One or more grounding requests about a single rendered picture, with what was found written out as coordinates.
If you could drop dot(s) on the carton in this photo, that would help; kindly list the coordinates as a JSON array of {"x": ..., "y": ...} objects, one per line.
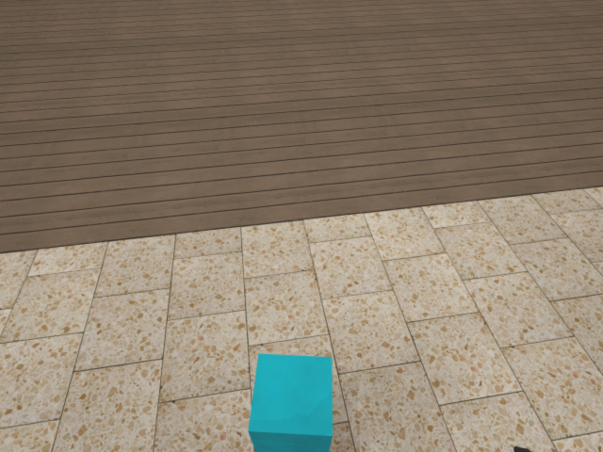
[{"x": 292, "y": 408}]

